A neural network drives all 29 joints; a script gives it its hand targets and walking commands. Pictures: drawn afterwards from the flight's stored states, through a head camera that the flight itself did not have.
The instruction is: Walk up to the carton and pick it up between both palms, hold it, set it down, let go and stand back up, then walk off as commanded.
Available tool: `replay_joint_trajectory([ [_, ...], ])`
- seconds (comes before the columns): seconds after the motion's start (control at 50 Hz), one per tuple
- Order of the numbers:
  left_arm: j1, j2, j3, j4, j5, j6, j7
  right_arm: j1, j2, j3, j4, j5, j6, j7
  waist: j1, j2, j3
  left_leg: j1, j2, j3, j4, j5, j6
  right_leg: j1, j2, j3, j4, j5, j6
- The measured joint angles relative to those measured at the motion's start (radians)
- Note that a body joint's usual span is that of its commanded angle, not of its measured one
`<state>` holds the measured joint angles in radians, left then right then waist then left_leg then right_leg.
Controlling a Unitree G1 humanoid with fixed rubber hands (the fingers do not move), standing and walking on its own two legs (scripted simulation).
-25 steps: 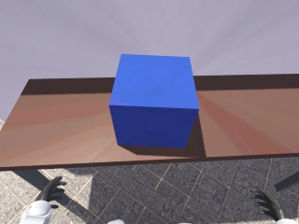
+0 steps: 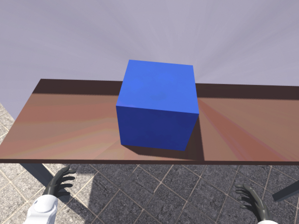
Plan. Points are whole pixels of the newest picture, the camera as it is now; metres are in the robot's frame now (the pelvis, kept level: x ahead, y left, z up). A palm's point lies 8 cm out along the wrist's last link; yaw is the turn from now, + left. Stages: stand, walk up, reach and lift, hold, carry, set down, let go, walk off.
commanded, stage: reach and lift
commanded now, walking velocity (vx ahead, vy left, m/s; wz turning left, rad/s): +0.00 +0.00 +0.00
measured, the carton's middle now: (156, 105) +0.52 -0.01 -0.02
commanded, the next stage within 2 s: none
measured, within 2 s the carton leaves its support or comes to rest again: neither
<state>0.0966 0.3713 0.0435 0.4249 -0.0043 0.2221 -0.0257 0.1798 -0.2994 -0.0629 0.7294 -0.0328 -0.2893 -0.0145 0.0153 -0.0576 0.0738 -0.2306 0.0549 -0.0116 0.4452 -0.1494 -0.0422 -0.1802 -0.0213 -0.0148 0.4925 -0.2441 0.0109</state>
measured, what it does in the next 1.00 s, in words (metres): stands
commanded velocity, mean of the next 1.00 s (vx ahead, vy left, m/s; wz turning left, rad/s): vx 0.00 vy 0.00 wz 0.00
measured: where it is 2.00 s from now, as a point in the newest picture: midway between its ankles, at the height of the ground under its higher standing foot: outside the picture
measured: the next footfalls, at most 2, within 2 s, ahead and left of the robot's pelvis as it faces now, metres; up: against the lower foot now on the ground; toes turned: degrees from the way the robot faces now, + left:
none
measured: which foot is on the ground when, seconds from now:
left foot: down 0.00-1.00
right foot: down 0.00-1.00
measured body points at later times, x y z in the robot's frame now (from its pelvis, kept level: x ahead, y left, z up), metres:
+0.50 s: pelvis +0.01 +0.03 +0.01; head +0.02 +0.06 +0.45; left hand +0.25 +0.29 -0.01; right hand +0.20 -0.23 -0.01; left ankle +0.06 +0.15 -0.74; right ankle +0.02 -0.12 -0.74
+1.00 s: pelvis +0.03 +0.02 +0.01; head +0.05 +0.04 +0.46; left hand +0.27 +0.27 +0.01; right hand +0.23 -0.21 +0.01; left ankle +0.06 +0.15 -0.74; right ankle +0.02 -0.12 -0.74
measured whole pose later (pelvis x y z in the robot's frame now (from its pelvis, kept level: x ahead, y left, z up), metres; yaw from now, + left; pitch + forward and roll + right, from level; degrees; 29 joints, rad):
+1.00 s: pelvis +0.03 +0.02 +0.01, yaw -3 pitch -2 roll +1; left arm 0.16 0.34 0.02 0.27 -0.25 -0.20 -0.06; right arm 0.27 -0.22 0.01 0.29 0.13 -0.26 -0.06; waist 0.05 -0.06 0.07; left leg -0.18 0.02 0.03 0.36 -0.15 -0.02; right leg -0.16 -0.04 0.05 0.42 -0.23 0.03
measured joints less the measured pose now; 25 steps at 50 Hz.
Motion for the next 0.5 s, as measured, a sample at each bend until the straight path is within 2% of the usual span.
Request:
replay_joint_trajectory([
  [0.12,0.002,0.0,0.0,-0.059,-0.045,-0.004,-0.005,0.06,0.027,0.0,-0.171,0.008,0.051,-0.03,0.005,-0.001,0.0,0.011,-0.02,0.003,0.0,0.002,0.002,0.002,-0.008,0.026,0.0,0.004,0.0],
  [0.22,0.003,0.0,0.0,-0.105,-0.062,-0.012,-0.002,0.067,0.029,0.0,-0.251,0.022,0.096,-0.03,0.006,-0.002,0.0,0.014,-0.032,0.023,-0.006,0.001,0.02,0.003,-0.02,0.046,-0.015,0.01,0.0],
  [0.4,0.03,-0.019,0.0,-0.147,-0.09,-0.123,0.041,0.067,0.03,0.0,-0.283,0.053,0.088,0.035,0.015,-0.002,0.0,0.018,-0.039,0.038,-0.028,0.001,0.035,0.017,-0.021,0.07,-0.069,0.031,0.0],
  [0.5,0.06,-0.032,-0.007,-0.152,-0.125,-0.209,0.043,0.067,0.038,0.0,-0.3,0.079,0.051,0.043,0.015,-0.002,0.0,0.028,-0.039,0.038,-0.044,0.001,0.035,0.022,-0.021,0.07,-0.075,0.028,0.0],
])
